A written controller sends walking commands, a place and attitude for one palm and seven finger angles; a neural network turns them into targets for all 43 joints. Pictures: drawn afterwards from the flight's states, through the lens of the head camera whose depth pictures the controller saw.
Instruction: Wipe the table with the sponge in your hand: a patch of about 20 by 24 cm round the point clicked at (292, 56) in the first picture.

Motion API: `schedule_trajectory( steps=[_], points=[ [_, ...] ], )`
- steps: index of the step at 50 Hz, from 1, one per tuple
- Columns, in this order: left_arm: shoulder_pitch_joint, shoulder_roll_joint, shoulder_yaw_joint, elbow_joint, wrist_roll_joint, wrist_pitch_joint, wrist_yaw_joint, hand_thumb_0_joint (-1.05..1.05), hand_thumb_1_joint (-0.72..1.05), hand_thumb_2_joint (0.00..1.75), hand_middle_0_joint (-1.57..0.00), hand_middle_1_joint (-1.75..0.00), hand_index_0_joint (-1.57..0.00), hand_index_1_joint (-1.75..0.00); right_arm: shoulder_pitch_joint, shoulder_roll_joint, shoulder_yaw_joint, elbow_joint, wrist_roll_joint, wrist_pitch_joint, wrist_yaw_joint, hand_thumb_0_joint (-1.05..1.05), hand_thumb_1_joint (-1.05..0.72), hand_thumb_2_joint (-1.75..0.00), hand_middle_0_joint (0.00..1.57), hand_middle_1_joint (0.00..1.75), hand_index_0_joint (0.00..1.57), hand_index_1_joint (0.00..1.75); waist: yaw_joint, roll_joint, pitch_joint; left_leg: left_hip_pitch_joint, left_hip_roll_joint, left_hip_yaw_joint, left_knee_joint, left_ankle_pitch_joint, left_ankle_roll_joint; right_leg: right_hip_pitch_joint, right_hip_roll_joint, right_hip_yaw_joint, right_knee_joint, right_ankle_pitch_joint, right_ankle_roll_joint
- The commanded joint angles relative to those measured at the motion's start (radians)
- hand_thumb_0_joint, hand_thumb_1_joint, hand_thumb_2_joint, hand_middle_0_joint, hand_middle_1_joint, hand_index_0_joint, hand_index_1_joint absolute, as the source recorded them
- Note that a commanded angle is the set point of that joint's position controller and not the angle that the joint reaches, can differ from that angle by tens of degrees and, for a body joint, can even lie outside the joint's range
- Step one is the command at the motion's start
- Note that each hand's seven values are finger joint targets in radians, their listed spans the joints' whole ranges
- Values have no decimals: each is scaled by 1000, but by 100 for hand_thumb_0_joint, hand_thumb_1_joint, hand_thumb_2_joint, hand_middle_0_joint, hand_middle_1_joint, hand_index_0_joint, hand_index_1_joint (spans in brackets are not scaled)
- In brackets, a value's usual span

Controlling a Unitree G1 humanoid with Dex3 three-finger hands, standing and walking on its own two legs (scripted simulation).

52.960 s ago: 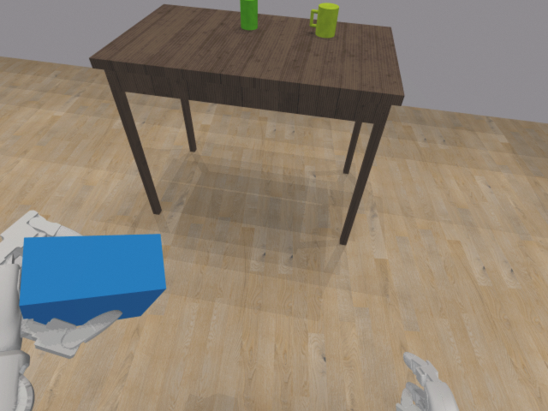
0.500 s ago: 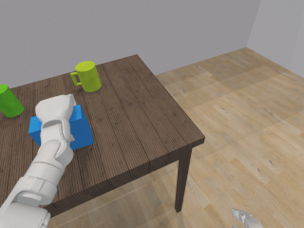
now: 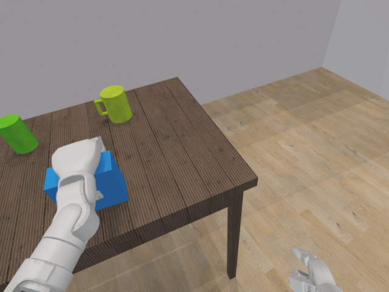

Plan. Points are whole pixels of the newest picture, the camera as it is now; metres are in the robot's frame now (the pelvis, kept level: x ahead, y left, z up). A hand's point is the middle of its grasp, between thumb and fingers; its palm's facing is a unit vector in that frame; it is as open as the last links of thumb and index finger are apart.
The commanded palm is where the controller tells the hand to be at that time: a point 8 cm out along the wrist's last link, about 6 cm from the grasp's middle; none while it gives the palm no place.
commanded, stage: slide across to the third lane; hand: left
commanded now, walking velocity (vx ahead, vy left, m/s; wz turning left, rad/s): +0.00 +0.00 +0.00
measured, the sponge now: (93, 190) +0.32 +0.28 +0.05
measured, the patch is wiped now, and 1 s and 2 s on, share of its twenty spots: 0.65 0.80 1.00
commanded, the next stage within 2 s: wipe forward along the third lane in 0.64 s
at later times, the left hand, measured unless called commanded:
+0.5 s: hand (118, 165) +0.35 +0.21 +0.11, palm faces +0.02 -0.04 -1.00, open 10.4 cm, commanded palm +0.32 +0.20 +0.16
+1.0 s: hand (124, 160) +0.36 +0.20 +0.10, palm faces -0.02 -0.04 -1.00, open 10.4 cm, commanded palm +0.35 +0.20 +0.14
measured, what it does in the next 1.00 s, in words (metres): stands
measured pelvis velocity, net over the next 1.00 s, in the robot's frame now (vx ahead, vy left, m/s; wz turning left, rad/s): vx -0.01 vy -0.03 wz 0.00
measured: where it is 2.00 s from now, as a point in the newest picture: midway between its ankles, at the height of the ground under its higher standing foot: outside the picture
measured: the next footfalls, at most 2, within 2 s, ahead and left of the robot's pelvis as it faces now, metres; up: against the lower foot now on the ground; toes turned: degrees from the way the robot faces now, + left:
none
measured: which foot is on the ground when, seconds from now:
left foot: down 0.00-1.00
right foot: down 0.00-1.00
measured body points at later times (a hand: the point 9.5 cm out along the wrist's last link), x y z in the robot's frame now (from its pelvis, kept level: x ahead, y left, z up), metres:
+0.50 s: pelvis -0.01 -0.02 +0.00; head -0.02 -0.07 +0.45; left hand +0.34 +0.20 +0.16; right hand +0.20 -0.24 -0.11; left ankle +0.02 +0.11 -0.73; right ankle -0.06 -0.08 -0.73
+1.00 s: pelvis -0.01 -0.03 +0.00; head -0.03 -0.07 +0.45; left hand +0.36 +0.20 +0.16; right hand +0.19 -0.26 -0.11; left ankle +0.02 +0.11 -0.73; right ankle -0.06 -0.08 -0.73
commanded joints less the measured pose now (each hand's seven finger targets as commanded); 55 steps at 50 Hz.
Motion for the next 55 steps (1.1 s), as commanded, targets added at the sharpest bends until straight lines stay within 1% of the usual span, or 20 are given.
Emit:
schedule_trajectory(
  steps=[1,6,7,8,14,18,21,22,24,27,31,32,36,37,40,42,46,47,48,55],
  points=[
    [-137,67,18,-101,-49,8,-35,0,10,130,-120,-160,-120,-160,-188,-103,-37,-159,4,-52,-7,0,-90,-90,20,30,20,30,-8,-186,-121,110,-23,0,-27,250,38,3,5,45,-63,476,8],
    [-272,42,-33,-124,-37,28,-34,0,10,130,-120,-160,-120,-160,-207,-95,-33,-148,5,-64,-18,0,-90,-90,20,30,20,30,-22,-145,-105,137,-24,-5,-35,222,41,-31,3,42,-71,418,4],
    [-300,74,-11,-139,-32,29,-34,0,10,130,-120,-160,-120,-160,-220,-95,-30,-151,5,-68,-23,0,-90,-90,20,30,20,30,-15,-141,-122,142,-25,-10,-38,214,42,-29,6,58,-74,403,-1],
    [-338,43,-48,-121,-29,29,-34,0,10,130,-120,-160,-120,-160,-212,-92,-29,-142,6,-71,-27,0,-90,-90,20,30,20,30,-29,-130,-116,149,-27,-5,-36,208,43,-36,2,50,-72,393,1],
    [-479,41,-64,-74,-21,4,-33,0,10,130,-120,-160,-120,-160,-201,-86,-28,-118,7,-93,-38,0,-90,-90,20,30,20,30,-33,-146,-157,170,-31,-10,-33,191,42,-35,-2,50,-74,371,1],
    [-495,18,-71,-39,-25,-1,-18,0,10,130,-120,-160,-120,-160,-198,-84,-27,-112,4,-99,-34,0,-90,-90,20,30,20,30,-23,-144,-185,169,-34,-8,-33,201,38,-19,-4,50,-65,388,0],
    [-507,37,-46,-10,-22,16,-1,0,10,130,-120,-160,-120,-160,-205,-83,-26,-105,1,-89,-31,0,-90,-90,20,30,20,30,-14,-159,-186,148,-36,5,-34,214,34,6,-9,57,-68,434,5],
    [-512,81,4,2,-26,21,9,0,10,130,-120,-160,-120,-160,-213,-83,-24,-104,0,-88,-32,0,-90,-90,20,30,20,30,-3,-179,-190,141,-34,0,-38,216,33,13,-6,68,-73,441,3],
    [-516,51,-17,44,-30,38,21,0,10,130,-120,-160,-120,-160,-208,-82,-26,-93,1,-85,-30,0,-90,-90,20,30,20,30,-9,-189,-174,131,-35,13,-40,210,32,15,-9,60,-72,445,10],
    [-520,86,16,42,-27,57,28,0,10,130,-120,-160,-120,-160,-228,-84,-22,-101,-1,-79,-28,0,-90,-90,20,30,20,30,5,-169,-191,125,-36,12,-43,235,31,37,-10,78,-74,492,7],
    [-499,29,-38,48,-19,69,15,0,10,130,-120,-160,-120,-160,-216,-87,-31,-94,1,-75,-17,0,-90,-90,20,30,20,30,-14,-183,-200,134,-35,25,-26,268,35,47,-14,77,-61,572,13],
    [-498,36,-27,22,-26,70,10,0,10,130,-120,-160,-120,-160,-228,-84,-29,-111,1,-73,-17,0,-90,-90,20,30,20,30,-5,-164,-206,128,-36,19,-32,268,36,52,-13,86,-67,565,11],
    [-515,-34,-95,34,-29,66,5,0,10,130,-120,-160,-120,-160,-213,-83,-34,-100,6,-78,-8,0,-90,-90,20,30,20,30,-25,-157,-185,145,-33,21,-26,253,39,16,-13,70,-63,537,10],
    [-513,-18,-75,18,-35,62,5,0,10,130,-120,-160,-120,-160,-223,-80,-34,-111,8,-77,-9,0,-90,-90,20,30,20,30,-17,-164,-201,140,-33,16,-30,256,38,28,-12,77,-64,536,10],
    [-552,-20,-86,99,-26,67,9,0,10,130,-120,-160,-120,-160,-203,-89,-33,-84,9,-72,-16,0,-90,-90,20,30,20,30,-34,-188,-159,122,-33,23,-34,222,36,0,-14,69,-69,502,14],
    [-577,34,-37,133,-26,64,12,0,10,130,-120,-160,-120,-160,-198,-91,-33,-80,9,-69,-22,0,-90,-90,20,30,20,30,-30,-203,-168,112,-33,21,-38,217,36,10,-14,80,-75,503,15],
    [-617,27,-48,219,-8,48,14,0,10,130,-120,-160,-120,-160,-173,-94,-34,-62,6,-67,-32,0,-90,-90,20,30,20,30,-38,-197,-166,106,-35,26,-34,206,35,-8,-17,72,-73,486,16],
    [-622,64,-16,234,-3,42,13,0,10,130,-120,-160,-120,-160,-175,-96,-32,-66,6,-64,-35,0,-90,-90,20,30,20,30,-33,-191,-164,93,-32,19,-41,199,33,-12,-15,84,-81,470,14],
    [-656,36,-51,275,7,36,12,0,10,130,-120,-160,-120,-160,-158,-99,-32,-55,5,-62,-38,0,-90,-90,20,30,20,30,-50,-192,-150,95,-33,25,-37,191,34,-28,-17,73,-72,460,16],
    [-766,78,-31,476,43,-26,15,0,10,130,-120,-160,-120,-160,-88,-104,-35,-30,-1,-53,-47,0,-90,-90,20,30,20,30,-68,-159,-145,46,-29,17,-25,139,32,-84,-16,72,-70,373,15]
  ],
)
